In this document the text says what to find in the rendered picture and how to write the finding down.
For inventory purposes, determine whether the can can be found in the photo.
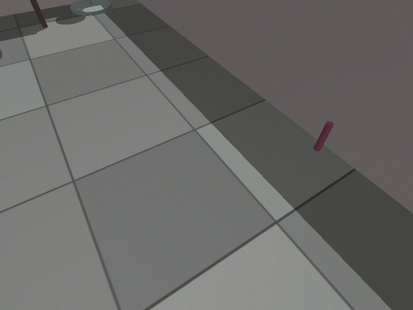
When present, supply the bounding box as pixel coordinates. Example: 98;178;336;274
314;121;334;151

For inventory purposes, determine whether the coat stand can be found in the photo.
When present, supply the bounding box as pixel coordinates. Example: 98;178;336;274
70;0;112;16

